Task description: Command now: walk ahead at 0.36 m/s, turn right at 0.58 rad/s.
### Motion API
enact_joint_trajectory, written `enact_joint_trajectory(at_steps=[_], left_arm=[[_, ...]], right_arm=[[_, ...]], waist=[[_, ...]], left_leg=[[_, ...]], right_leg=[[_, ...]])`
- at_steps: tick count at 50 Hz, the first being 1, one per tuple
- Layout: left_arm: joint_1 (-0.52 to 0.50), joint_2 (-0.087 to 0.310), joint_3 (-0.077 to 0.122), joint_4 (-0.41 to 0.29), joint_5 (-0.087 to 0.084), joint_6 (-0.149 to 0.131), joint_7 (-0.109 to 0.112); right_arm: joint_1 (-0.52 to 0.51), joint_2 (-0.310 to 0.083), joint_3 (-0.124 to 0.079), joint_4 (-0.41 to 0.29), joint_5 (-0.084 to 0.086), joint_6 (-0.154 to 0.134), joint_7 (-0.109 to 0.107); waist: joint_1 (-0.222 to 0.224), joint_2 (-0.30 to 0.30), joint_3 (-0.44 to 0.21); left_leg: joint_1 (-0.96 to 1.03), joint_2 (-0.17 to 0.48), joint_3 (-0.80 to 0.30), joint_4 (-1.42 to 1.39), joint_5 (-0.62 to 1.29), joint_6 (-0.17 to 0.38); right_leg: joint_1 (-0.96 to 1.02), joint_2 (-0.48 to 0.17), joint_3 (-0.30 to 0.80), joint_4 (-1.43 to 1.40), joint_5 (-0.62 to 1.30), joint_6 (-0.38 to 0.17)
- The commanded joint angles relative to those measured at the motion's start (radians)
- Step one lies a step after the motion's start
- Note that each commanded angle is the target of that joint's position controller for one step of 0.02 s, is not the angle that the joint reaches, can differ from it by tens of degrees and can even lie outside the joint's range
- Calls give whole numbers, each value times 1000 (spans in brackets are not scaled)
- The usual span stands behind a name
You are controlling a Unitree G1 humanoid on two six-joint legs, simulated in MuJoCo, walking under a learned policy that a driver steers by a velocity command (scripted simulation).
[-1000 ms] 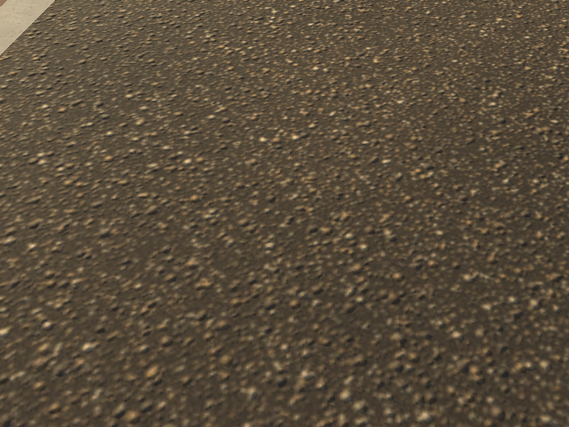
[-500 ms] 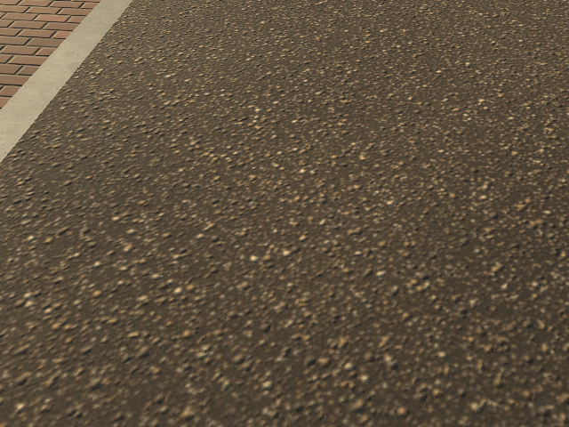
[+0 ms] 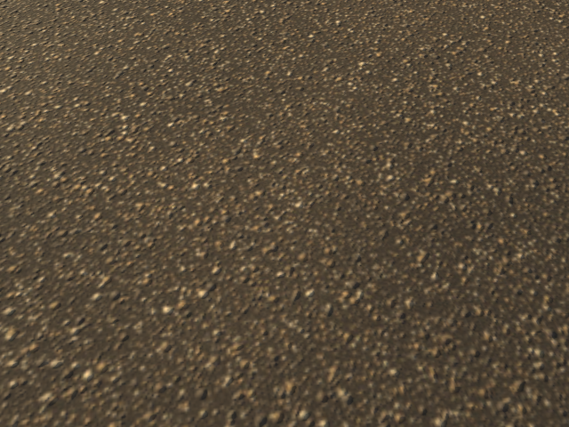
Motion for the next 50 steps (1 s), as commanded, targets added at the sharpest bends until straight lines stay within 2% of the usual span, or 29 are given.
enact_joint_trajectory(at_steps=[1,5,7,10,12,13,14,15,16,17,18,19,20,21,23,27,31,33,34,35,36,37,38,39,40,41,43,47,50], left_arm=[[-7,-9,2,-101,3,7,-2],[-104,-16,-7,-151,19,13,-24],[-156,-10,-6,-168,22,14,-41],[-226,21,6,-212,25,16,-58],[-190,42,19,-219,35,11,-58],[-109,62,33,-196,39,5,-52],[-43,120,50,-180,51,3,-35],[30,173,45,-189,90,5,-9],[-9,84,-1,-200,98,1,-6],[-23,37,-6,-194,76,10,-19],[-82,27,-9,-181,56,10,-29],[-146,28,-10,-174,51,10,-30],[-204,33,-8,-172,56,13,-27],[-242,62,4,-170,66,17,-22],[-247,92,22,-163,70,20,-6],[-230,73,27,-127,59,26,27],[-230,86,39,-99,45,44,39],[-253,97,44,-87,25,55,43],[-251,85,44,-77,12,60,43],[-204,50,40,-52,7,66,41],[-170,-11,27,-65,38,68,34],[-293,29,37,-120,45,61,40],[-320,55,46,-122,37,62,45],[-291,70,54,-104,35,65,49],[-264,77,60,-79,46,69,57],[-247,81,63,-72,57,70,61],[-233,64,60,-76,51,64,59],[-259,37,42,-91,42,48,59],[-262,31,33,-86,36,44,47]], right_arm=[[-14,-74,-21,-41,2,-16,1],[-50,-151,-44,-38,-1,2,-12],[-31,-177,-52,-26,10,13,-18],[2,-194,-59,-8,35,27,-19],[6,-203,-61,0,50,33,-18],[2,-190,-55,5,52,37,-17],[48,-150,-39,10,34,32,-11],[67,-61,0,-19,-18,21,2],[194,-20,29,21,-3,28,18],[171,-124,-1,45,30,50,23],[95,-127,-5,26,45,68,22],[49,-114,-7,24,36,87,8],[46,-115,-10,25,24,110,-7],[81,-106,-12,37,18,128,-15],[119,-98,-19,42,13,143,-29],[38,-80,-23,-8,12,152,-36],[23,-80,-28,-35,12,153,-19],[74,-77,-34,-28,9,153,-3],[118,-83,-41,-11,3,154,3],[146,-114,-52,-9,-9,153,3],[133,-230,-76,-44,-11,151,-15],[124,-282,-80,-77,-36,134,-8],[81,-254,-75,-89,-47,111,-3],[19,-227,-69,-101,-27,97,-5],[-31,-191,-60,-113,-5,94,-9],[-55,-172,-52,-122,9,94,-14],[-21,-148,-43,-129,8,94,-23],[38,-162,-52,-136,15,100,-38],[21,-163,-55,-149,10,111,-40]], waist=[[18,131,26],[8,125,21],[-15,117,-1],[-34,118,-16],[4,109,-57],[52,81,-100],[67,18,-159],[73,-164,-291],[18,-223,-499],[50,-102,-475],[30,-62,-340],[11,-16,-236],[-17,-33,-173],[-43,-63,-137],[-45,-84,-125],[-12,-88,-102],[-9,-103,-99],[-46,-100,-105],[-64,-76,-96],[-61,26,-48],[-11,334,0],[-63,342,21],[-50,261,22],[-14,213,24],[6,167,3],[17,167,-15],[17,154,-71],[-14,161,-104],[-29,186,-104]], left_leg=[[100,260,-141,-152,515,160],[56,234,-1,-147,578,155],[89,240,26,-125,584,145],[179,270,19,-55,600,125],[203,272,1,52,686,111],[191,234,23,161,664,84],[96,169,56,312,502,36],[-190,77,57,625,-160,-22],[-252,56,-140,792,-589,-60],[-246,85,-196,818,-553,-84],[-296,110,-170,774,-532,-93],[-302,129,-159,714,-486,-105],[-239,134,-149,665,-433,-121],[-159,114,-114,646,-373,-135],[-130,92,-71,660,-310,-133],[-174,119,-68,623,-256,-96],[-130,108,-32,493,-235,-57],[-40,82,2,334,-153,-19],[17,53,15,232,-102,11],[60,79,-84,90,-20,57],[121,336,-472,-23,201,167],[7,428,-628,-103,230,310],[-8,377,-565,-113,136,284],[-2,317,-480,-95,99,218],[11,277,-430,-75,98,172],[13,256,-394,-62,161,160],[64,232,-368,-34,276,167],[206,228,-383,-4,340,173],[178,220,-384,-3,280,177]], right_leg=[[-165,-63,18,-34,27,27],[-70,-56,-39,-347,220,47],[-16,-37,-67,-468,297,35],[12,-15,-76,-585,266,-8],[119,33,-88,-676,225,-51],[249,66,-100,-781,323,-77],[438,14,-53,-802,640,-110],[764,-270,223,-669,1271,-233],[857,-457,421,-676,1370,-397],[751,-385,349,-729,1100,-382],[651,-316,264,-776,851,-320],[527,-272,212,-825,657,-266],[384,-246,157,-870,538,-235],[263,-222,95,-908,478,-224],[213,-225,44,-945,386,-237],[234,-266,17,-981,203,-241],[273,-286,-16,-961,175,-221],[268,-274,-55,-909,144,-176],[242,-246,-92,-846,103,-132],[160,-184,-160,-691,7,-50],[-86,-33,-263,-353,-234,67],[-174,52,-91,-173,-365,75],[-185,32,-23,-79,-283,61],[-189,15,0,-66,-173,49],[-179,7,7,-64,-109,51],[-161,12,3,-48,-58,62],[-137,28,7,-31,-4,75],[-165,36,23,-209,21,98],[-71,28,12,-351,21,111]])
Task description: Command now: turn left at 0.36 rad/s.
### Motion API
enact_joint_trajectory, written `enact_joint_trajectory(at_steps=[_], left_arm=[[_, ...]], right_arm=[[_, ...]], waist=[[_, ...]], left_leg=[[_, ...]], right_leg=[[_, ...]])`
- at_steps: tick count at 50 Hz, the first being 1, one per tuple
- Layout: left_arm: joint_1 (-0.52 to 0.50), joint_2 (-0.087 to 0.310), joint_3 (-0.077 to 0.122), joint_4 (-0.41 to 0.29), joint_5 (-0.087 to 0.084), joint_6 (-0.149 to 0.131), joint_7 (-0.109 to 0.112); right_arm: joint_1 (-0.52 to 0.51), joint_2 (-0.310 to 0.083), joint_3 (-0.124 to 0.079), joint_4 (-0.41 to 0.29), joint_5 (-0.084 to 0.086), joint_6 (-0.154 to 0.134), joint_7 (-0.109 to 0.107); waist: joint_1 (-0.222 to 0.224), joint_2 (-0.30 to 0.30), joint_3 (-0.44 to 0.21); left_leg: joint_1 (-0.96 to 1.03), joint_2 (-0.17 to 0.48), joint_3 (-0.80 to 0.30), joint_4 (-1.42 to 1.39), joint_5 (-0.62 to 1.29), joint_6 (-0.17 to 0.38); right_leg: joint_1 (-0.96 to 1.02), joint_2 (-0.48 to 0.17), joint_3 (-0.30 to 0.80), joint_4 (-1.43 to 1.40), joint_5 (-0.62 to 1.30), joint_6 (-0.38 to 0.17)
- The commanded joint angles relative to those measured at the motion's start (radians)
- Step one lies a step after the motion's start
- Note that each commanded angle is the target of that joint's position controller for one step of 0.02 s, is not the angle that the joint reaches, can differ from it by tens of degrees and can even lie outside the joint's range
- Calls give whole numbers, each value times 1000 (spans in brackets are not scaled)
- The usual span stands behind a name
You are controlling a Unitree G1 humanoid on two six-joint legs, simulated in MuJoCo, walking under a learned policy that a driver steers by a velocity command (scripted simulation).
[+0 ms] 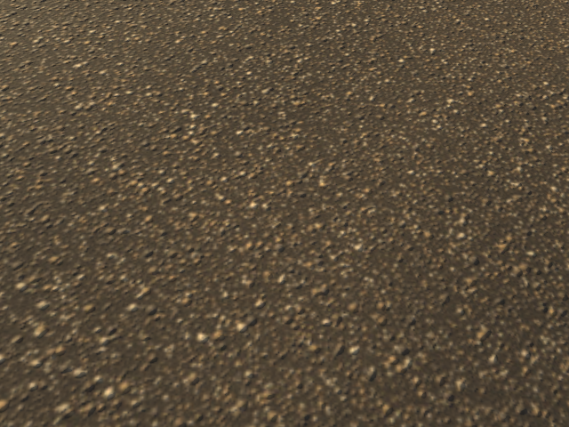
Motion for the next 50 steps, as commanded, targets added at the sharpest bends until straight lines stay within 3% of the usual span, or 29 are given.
enact_joint_trajectory(at_steps=[1,4,7,9,10,11,12,13,14,18,25,50], left_arm=[[-61,45,-1,-75,-7,-21,-11],[-45,56,-2,-71,-13,-27,-22],[-28,55,-6,-71,-16,-38,-33],[20,37,-12,-56,-9,-50,-45],[39,61,-10,-56,7,-55,-46],[65,129,2,-66,26,-56,-42],[16,126,-4,-57,26,-50,-42],[-21,66,-19,-69,17,-51,-45],[-34,50,-23,-71,15,-52,-47],[-6,67,-24,-67,9,-63,-47],[21,39,-33,-69,5,-57,-43],[51,0,-35,-11,0,-66,-50]], right_arm=[[1,-156,-45,-70,-5,-2,-5],[-23,-157,-43,-77,-12,6,8],[-48,-142,-35,-77,-6,11,13],[-77,-119,-24,-76,9,13,12],[-52,-99,-18,-73,2,7,11],[-19,-66,-9,-79,-25,-2,13],[15,-50,-8,-78,-25,-12,20],[-11,-80,-11,-77,-34,-14,21],[-51,-98,-19,-78,-29,-13,20],[-69,-72,-19,-79,-24,4,27],[-51,-45,-21,-70,-19,-11,24],[0,0,-31,-83,-14,-17,0]], waist=[[-26,178,-113],[-32,186,-97],[-26,178,-96],[19,152,-94],[16,118,-111],[-15,-20,-149],[-73,-176,-124],[-54,-188,-119],[-36,-161,-104],[-13,-63,-59],[8,38,-50],[5,26,-24]], left_leg=[[199,237,-232,-84,306,150],[135,237,-251,-69,333,172],[136,238,-282,-32,409,174],[98,196,-265,1,369,128],[50,164,-253,12,259,79],[-27,82,-177,117,61,21],[-81,0,-75,132,-161,-31],[-37,33,-50,113,-165,-67],[-13,39,-44,93,-98,-73],[41,42,-62,45,63,-46],[32,53,-83,27,101,-39],[67,54,-70,27,101,-59]], right_leg=[[-32,-19,4,-127,-12,11],[75,-16,-17,-208,-62,1],[153,-13,-28,-331,-66,-19],[295,-9,-42,-584,149,-48],[402,-58,2,-625,282,-70],[505,-199,125,-594,515,-124],[466,-268,194,-575,586,-236],[400,-283,222,-604,466,-279],[388,-232,189,-603,377,-247],[331,-118,72,-567,167,-140],[347,-73,25,-513,157,-126],[313,-52,22,-532,111,-121]])
Over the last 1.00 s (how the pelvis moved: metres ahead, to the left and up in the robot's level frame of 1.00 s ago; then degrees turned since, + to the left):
0.16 0.02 0.00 11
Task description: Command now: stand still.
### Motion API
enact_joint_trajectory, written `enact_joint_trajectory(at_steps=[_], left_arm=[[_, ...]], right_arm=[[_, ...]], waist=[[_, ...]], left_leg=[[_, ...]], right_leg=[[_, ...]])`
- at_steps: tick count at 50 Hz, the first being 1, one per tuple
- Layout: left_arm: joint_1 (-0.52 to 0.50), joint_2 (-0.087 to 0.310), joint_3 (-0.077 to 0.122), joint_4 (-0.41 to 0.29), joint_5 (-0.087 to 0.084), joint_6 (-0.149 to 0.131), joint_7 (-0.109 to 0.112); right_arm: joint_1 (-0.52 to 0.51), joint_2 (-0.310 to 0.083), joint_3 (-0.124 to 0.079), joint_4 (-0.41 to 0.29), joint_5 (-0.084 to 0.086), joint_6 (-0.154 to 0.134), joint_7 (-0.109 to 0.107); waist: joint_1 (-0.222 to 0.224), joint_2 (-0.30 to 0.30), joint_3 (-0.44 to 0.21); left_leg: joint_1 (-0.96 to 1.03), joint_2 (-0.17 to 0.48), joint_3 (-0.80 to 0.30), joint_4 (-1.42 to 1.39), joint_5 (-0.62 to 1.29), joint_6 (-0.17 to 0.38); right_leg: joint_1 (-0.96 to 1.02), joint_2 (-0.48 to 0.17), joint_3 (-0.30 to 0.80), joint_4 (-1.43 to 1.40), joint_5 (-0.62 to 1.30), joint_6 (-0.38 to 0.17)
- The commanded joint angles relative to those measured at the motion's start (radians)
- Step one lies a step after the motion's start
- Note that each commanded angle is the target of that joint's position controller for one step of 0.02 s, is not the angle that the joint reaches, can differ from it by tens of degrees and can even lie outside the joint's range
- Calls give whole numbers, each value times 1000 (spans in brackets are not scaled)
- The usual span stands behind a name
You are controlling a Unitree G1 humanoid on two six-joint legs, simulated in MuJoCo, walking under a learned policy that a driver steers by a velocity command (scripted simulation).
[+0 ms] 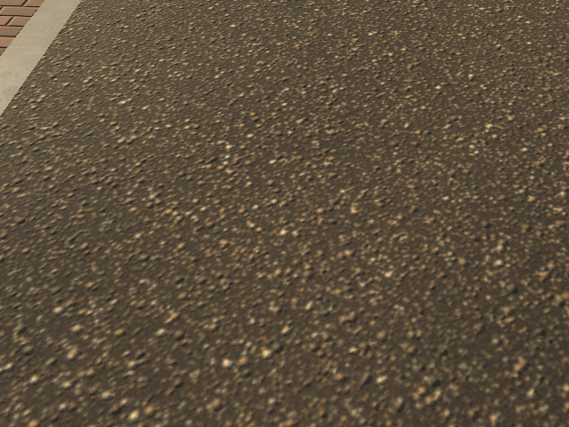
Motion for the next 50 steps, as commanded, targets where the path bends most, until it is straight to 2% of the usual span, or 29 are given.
enact_joint_trajectory(at_steps=[1,12,21,44,45,46,47,48,49,50], left_arm=[[-27,94,23,-58,-1,-15,3],[-18,88,21,-21,-2,-14,2],[-12,89,17,25,-2,-11,3],[16,111,7,178,-6,9,12],[35,103,4,193,-5,11,14],[45,116,8,200,-11,15,18],[66,159,21,205,-19,18,21],[100,193,31,209,-23,19,24],[113,223,40,206,-23,14,26],[125,233,46,203,-17,4,29]], right_arm=[[-2,-89,-26,-71,0,-15,-5],[25,-84,-28,-47,1,-16,-14],[53,-87,-26,-2,3,-16,-23],[100,-101,-15,217,10,-21,-37],[119,-86,-10,237,10,-20,-37],[117,-82,-9,247,14,-19,-38],[100,-89,-11,243,19,-22,-39],[68,-93,-10,228,22,-31,-37],[27,-98,-7,212,28,-46,-31],[-7,-103,-7,203,34,-60,-22]], waist=[[-2,-1,-38],[0,-3,-29],[2,-6,-21],[12,-6,7],[13,-16,-15],[19,-37,0],[33,-85,23],[50,-136,53],[62,-169,94],[72,-166,125]], left_leg=[[16,53,-49,-75,185,15],[19,54,-43,-79,186,4],[23,56,-38,-86,189,-6],[35,57,-15,-131,193,-22],[44,43,3,-128,118,-20],[17,17,34,-94,9,-15],[-52,-13,75,-15,-109,-8],[-150,-13,97,72,-159,0],[-218,23,96,165,-152,10],[-283,61,69,263,-165,20]], right_leg=[[-15,-65,76,-108,121,-24],[-17,-66,83,-125,113,-33],[-13,-68,89,-143,115,-41],[22,-63,94,-204,135,-58],[32,-58,94,-223,21,-62],[24,-58,110,-247,-153,-76],[24,-92,171,-283,-333,-111],[35,-181,294,-346,-483,-162],[17,-281,423,-409,-537,-219],[10,-340,505,-450,-506,-260]])
Over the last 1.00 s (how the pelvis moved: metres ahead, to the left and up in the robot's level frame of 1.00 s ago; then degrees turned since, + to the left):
0.02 -0.05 -0.01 4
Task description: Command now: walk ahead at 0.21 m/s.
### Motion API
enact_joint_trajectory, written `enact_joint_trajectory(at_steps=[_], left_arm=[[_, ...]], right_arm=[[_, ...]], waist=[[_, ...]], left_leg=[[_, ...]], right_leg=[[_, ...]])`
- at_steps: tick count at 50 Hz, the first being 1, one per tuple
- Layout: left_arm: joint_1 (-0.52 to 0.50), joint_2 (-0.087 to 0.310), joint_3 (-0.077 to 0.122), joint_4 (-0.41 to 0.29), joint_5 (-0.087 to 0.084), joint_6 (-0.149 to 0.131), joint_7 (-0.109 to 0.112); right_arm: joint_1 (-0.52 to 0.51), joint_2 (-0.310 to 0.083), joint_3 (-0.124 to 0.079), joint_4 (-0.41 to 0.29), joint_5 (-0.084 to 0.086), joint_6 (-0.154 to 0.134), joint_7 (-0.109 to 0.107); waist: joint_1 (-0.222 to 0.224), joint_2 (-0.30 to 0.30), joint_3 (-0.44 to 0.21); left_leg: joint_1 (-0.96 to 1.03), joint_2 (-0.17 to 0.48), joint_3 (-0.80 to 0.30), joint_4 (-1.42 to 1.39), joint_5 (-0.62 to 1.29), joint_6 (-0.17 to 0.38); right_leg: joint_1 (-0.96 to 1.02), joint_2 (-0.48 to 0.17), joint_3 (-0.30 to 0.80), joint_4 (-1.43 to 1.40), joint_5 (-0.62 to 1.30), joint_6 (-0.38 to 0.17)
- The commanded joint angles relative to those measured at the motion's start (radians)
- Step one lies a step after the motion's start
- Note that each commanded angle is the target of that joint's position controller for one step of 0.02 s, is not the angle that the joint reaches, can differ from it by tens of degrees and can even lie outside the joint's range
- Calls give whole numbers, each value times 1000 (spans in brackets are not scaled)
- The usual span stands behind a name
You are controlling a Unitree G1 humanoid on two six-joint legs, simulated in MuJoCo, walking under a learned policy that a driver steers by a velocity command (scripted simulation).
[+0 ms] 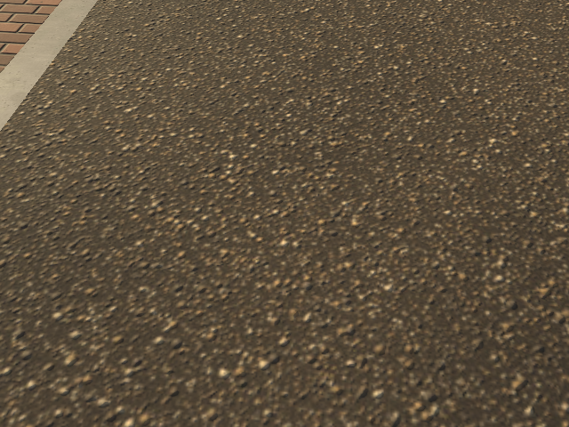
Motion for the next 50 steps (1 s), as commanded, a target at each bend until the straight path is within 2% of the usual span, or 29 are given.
enact_joint_trajectory(at_steps=[1,3,6,8,10,11,12,13,14,16,18,21,25,28,31,33,34,35,36,37,38,39,40,41,42,43,45,48,50], left_arm=[[75,209,49,-28,6,-27,10],[47,183,43,-47,-7,-43,6],[19,197,44,-61,-20,-40,2],[22,214,46,-59,-30,-29,-1],[25,169,29,-62,-25,-29,-7],[-6,94,5,-80,-10,-37,-17],[-12,35,-8,-123,1,-59,-20],[-32,97,4,-140,-25,-73,-22],[-51,141,11,-153,-42,-83,-29],[-29,154,18,-130,-16,-88,-34],[-30,143,21,-120,-4,-81,-41],[-98,107,14,-146,1,-68,-44],[-271,76,-4,-215,-5,-73,-50],[-345,83,-9,-248,-11,-77,-62],[-366,102,-6,-275,-13,-85,-75],[-287,145,13,-263,-12,-89,-78],[-165,181,33,-230,-13,-88,-74],[23,229,58,-176,-18,-83,-66],[188,317,81,-143,6,-78,-57],[238,308,74,-121,3,-74,-64],[183,224,50,-120,-4,-76,-63],[74,194,40,-141,-6,-79,-60],[-11,171,32,-159,3,-84,-60],[-55,144,24,-165,16,-90,-65],[-70,123,18,-159,25,-93,-68],[-67,118,17,-151,21,-95,-70],[-38,138,20,-129,15,-101,-64],[22,175,28,-109,14,-96,-43],[50,183,27,-104,10,-89,-33]], right_arm=[[-102,-95,-16,-82,14,-51,17],[-85,-101,-20,-67,18,-70,34],[-93,-78,-15,-44,16,-89,48],[-21,-70,-17,-2,20,-87,55],[113,-90,-31,51,23,-75,50],[206,-143,-43,60,18,-75,42],[285,-273,-64,58,8,-78,47],[266,-238,-50,67,-11,-94,59],[160,-191,-32,34,-7,-107,67],[37,-153,-12,-2,-4,-107,81],[58,-118,2,8,-11,-96,80],[130,-128,4,32,-16,-89,67],[152,-160,2,32,-11,-83,48],[183,-172,-2,49,1,-80,42],[176,-180,-10,58,10,-70,40],[151,-203,-20,51,4,-58,39],[133,-211,-22,44,-4,-49,41],[124,-195,-14,32,-12,-43,43],[206,-112,12,10,-21,-53,55],[282,-13,43,32,-11,-79,65],[169,-128,13,12,26,-103,69],[65,-177,1,-28,43,-116,67],[9,-183,-2,-40,33,-121,58],[1,-173,-9,-41,19,-114,52],[30,-146,-8,-38,14,-100,52],[47,-119,-5,-36,13,-87,51],[19,-112,-6,-52,9,-70,48],[-113,-127,-8,-102,-7,-68,48],[-187,-115,-2,-125,-6,-76,56]], waist=[[55,-148,155],[27,-92,125],[6,-104,64],[-38,-93,41],[-97,-46,16],[-137,105,3],[-130,320,-29],[-116,237,6],[-78,154,91],[-29,94,96],[-26,99,88],[-46,77,88],[-80,78,113],[-87,75,140],[-62,75,137],[-8,108,64],[55,125,-19],[137,118,-135],[130,-47,-304],[98,-256,-454],[112,-194,-321],[84,-142,-162],[50,-45,-93],[10,-32,-50],[-23,-56,-47],[-38,-69,-36],[-49,-68,8],[-22,-40,48],[-1,-40,54]], left_leg=[[-335,48,15,276,-109,32],[-381,87,12,271,-92,49],[-158,48,88,38,9,39],[49,-6,154,-109,159,27],[255,-24,147,-165,152,33],[357,142,-93,-287,15,84],[455,364,-511,-428,-156,217],[373,430,-682,-494,-371,301],[320,396,-596,-500,-378,276],[255,290,-362,-505,-115,205],[214,223,-198,-520,118,172],[219,194,-92,-521,326,188],[176,176,-20,-553,388,185],[213,202,-1,-557,390,185],[321,245,6,-500,499,171],[377,253,17,-379,799,150],[374,232,39,-232,986,136],[264,184,69,-8,987,105],[-111,80,101,367,627,55],[-342,-78,-12,632,-169,27],[-451,-25,-86,741,-164,55],[-496,31,-41,737,-70,71],[-447,83,-21,688,33,74],[-384,118,-17,637,90,74],[-323,140,-25,607,120,74],[-301,148,-20,580,127,69],[-328,161,-3,513,152,51],[-436,170,8,339,305,18],[-424,152,27,182,423,15]], right_leg=[[6,-402,554,-394,-454,-225],[73,-378,481,-384,-327,-198],[3,-261,261,-351,-127,-139],[-106,-223,191,-286,-137,-130],[-235,-178,157,-148,-172,-95],[-353,-98,56,146,-119,-32],[-572,0,-21,457,-231,9],[-658,-46,74,651,-259,-9],[-727,-107,100,718,-150,-28],[-676,-159,85,672,24,-20],[-600,-175,55,600,127,9],[-619,-170,17,497,217,48],[-534,-133,-15,216,352,69],[-489,-114,-14,102,389,57],[-468,-106,-1,35,329,17],[-332,-63,-29,26,253,-18],[-174,-24,-58,29,231,-43],[95,-38,-39,39,246,-78],[518,-288,304,64,163,-196],[680,-449,740,-126,-74,-295],[583,-403,715,-200,-137,-239],[410,-380,558,-225,-57,-200],[240,-351,444,-255,61,-182],[115,-311,352,-283,153,-167],[46,-283,298,-314,174,-163],[8,-269,263,-341,183,-170],[-46,-260,201,-381,224,-182],[-17,-255,156,-404,282,-182],[-1,-229,107,-402,311,-156]])
Over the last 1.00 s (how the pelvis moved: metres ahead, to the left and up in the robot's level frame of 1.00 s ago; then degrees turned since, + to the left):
0.01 -0.02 0.00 0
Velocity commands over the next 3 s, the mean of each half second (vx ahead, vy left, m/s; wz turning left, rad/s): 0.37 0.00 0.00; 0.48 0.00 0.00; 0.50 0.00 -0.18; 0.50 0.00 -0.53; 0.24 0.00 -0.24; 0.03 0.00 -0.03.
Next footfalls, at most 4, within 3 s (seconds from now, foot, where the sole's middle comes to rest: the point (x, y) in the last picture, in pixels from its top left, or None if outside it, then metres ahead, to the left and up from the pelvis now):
0.22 left None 0.10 0.16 -0.77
0.70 right None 0.47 -0.08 -0.77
1.24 left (241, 335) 0.78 0.16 -0.77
1.80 right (341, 261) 1.03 -0.12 -0.77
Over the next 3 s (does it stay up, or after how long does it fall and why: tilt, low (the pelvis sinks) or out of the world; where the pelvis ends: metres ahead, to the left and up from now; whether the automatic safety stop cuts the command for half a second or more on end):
stays up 1.24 -0.14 0.00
